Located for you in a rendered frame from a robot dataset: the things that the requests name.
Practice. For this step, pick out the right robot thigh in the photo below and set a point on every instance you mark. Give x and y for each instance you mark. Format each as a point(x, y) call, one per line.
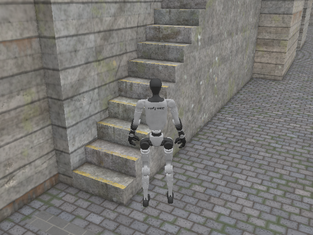
point(168, 151)

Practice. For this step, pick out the robot right upper arm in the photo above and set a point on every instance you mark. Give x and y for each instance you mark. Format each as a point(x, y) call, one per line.
point(171, 104)

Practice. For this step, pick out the robot left upper arm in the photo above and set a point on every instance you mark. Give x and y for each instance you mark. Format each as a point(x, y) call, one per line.
point(138, 110)

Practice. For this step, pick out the right robot forearm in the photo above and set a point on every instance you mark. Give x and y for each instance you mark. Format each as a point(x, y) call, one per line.
point(180, 130)

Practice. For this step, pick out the humanoid robot head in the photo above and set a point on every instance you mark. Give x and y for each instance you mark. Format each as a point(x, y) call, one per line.
point(155, 86)

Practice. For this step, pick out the robot right hand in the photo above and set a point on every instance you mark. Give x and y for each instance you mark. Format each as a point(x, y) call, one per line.
point(179, 140)

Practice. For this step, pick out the left robot forearm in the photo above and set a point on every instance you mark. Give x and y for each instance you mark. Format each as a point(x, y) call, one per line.
point(132, 129)

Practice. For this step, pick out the robot left hand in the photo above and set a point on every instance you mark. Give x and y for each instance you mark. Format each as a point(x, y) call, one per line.
point(133, 138)

